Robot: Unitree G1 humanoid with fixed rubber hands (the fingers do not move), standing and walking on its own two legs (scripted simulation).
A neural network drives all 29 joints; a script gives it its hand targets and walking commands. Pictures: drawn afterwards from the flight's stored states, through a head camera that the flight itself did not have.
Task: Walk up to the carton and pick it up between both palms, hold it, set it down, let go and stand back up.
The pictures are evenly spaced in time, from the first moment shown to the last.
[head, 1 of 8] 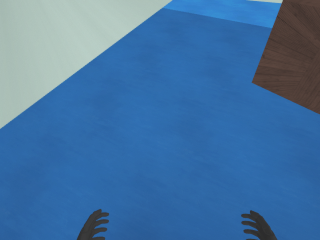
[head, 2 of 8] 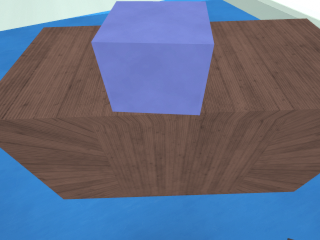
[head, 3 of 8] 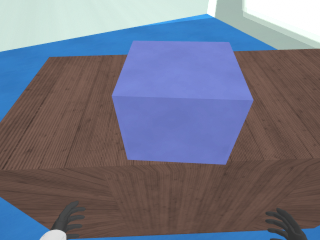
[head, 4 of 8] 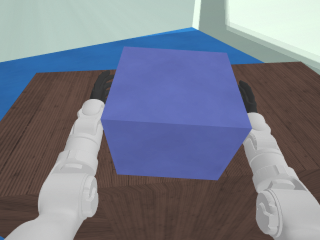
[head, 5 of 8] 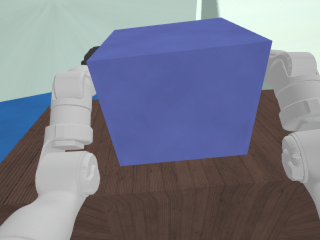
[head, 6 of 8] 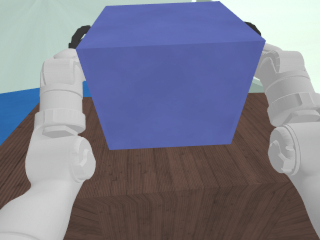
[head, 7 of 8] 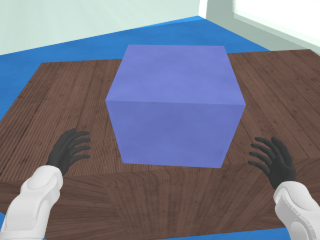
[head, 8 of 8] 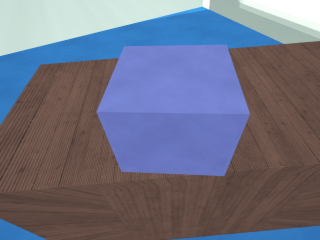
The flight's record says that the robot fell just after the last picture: no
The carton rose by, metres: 0.23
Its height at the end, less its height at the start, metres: +0.00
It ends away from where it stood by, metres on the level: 0.01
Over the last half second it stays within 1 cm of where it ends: yes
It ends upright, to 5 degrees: yes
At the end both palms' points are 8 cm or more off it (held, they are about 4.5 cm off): yes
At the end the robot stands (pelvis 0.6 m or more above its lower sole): yes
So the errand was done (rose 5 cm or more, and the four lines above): yes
